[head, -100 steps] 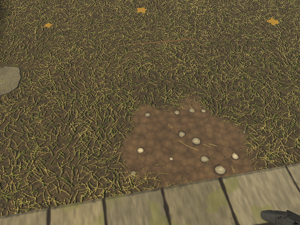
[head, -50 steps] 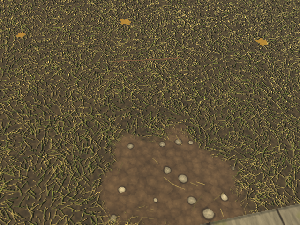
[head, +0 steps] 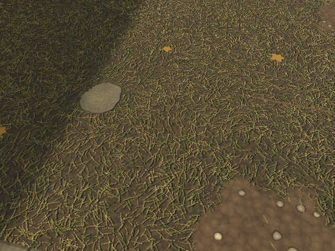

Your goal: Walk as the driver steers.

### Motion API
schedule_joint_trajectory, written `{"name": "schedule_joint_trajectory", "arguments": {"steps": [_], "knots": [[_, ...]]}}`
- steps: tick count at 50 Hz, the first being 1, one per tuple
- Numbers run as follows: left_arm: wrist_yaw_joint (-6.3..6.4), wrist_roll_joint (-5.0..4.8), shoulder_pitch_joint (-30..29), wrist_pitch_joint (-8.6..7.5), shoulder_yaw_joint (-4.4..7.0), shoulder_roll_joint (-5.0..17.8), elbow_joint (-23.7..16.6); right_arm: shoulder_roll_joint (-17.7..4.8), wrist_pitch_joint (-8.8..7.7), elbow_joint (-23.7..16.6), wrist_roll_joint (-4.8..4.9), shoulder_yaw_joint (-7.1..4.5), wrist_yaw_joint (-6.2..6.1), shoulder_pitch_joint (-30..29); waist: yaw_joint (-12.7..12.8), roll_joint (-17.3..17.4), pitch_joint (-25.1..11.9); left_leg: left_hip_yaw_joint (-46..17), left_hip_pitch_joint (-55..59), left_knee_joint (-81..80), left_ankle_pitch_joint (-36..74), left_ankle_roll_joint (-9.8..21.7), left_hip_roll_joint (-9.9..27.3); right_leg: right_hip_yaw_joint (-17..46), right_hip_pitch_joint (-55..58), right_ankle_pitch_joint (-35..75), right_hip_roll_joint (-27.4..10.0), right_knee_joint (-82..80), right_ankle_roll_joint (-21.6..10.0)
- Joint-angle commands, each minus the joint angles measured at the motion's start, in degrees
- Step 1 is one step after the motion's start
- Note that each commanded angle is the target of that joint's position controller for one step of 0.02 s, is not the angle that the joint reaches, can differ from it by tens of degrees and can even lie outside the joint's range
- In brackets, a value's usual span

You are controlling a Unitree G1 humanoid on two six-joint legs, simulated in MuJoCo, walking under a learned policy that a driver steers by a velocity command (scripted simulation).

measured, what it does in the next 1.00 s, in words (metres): stands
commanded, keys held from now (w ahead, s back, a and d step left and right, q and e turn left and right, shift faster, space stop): no key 0.86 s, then w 0.14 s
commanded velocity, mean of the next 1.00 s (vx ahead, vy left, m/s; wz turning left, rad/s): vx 0.02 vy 0.00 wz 0.02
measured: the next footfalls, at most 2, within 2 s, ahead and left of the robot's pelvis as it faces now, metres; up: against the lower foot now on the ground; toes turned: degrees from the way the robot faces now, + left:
left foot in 1.58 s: +0.44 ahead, +0.07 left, +0.00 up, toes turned +1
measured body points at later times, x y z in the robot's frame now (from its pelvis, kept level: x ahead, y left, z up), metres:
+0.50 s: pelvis +0.01 +0.00 +0.00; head +0.01 +0.00 +0.45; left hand +0.07 +0.28 -0.14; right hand +0.11 -0.26 -0.12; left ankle -0.01 +0.11 -0.74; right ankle -0.01 -0.15 -0.74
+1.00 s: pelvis +0.01 -0.01 +0.00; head +0.01 -0.01 +0.45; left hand +0.04 +0.25 -0.15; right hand +0.05 -0.27 -0.15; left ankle -0.01 +0.10 -0.74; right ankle -0.01 -0.14 -0.73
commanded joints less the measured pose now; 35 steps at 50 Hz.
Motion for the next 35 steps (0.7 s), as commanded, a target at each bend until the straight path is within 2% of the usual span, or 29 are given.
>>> {"name": "schedule_joint_trajectory", "arguments": {"steps": [1, 4, 13, 35], "knots": [[0.15, -0.02, -1.2, -1.11, 1.37, 6.4, -1.5, -8.5, -0.72, -3.0, 0.25, -2.42, -0.37, 0.0, -1.0, 1.8, -1.5, -6.5, 0.5, -6.1, 11.3, 2.1, 6.0, 1.2, 0.2, 10.0, -1.0, -3.3, -0.8], [0.43, -0.28, -0.5, -1.18, 1.3, 6.4, 0.2, -7.9, -0.62, -2.4, 0.38, -2.42, -0.36, 0.2, -0.9, 1.1, -2.6, -5.9, 1.6, -5.5, 14.6, 2.2, 5.6, 1.0, 1.1, 10.7, -1.0, -3.2, -0.6], [1.32, -0.48, -0.3, -0.63, 1.28, 6.6, 3.9, -7.6, -0.75, 0.9, 0.52, -2.65, -0.36, 1.4, -0.6, 1.5, -2.5, -4.6, 1.3, -5.5, 16.3, 1.8, 4.7, 0.9, 2.6, 11.0, -1.0, -3.1, -0.8], [2.19, -0.59, 1.1, -0.02, 1.1, 4.7, 10.7, -7.2, -1.01, 10.8, 0.99, -1.97, -1.39, 4.4, -0.7, 1.0, -0.2, -2.5, 0.3, -6.3, 12.5, 0.7, 3.3, 0.2, 1.9, 9.2, 0.1, -4.1, -1.1]]}}
Keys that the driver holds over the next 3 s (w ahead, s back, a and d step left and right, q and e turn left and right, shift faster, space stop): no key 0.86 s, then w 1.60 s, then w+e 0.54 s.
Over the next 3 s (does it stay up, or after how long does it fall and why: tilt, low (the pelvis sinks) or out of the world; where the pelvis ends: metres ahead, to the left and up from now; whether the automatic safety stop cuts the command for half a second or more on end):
stays up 1.04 -0.06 0.01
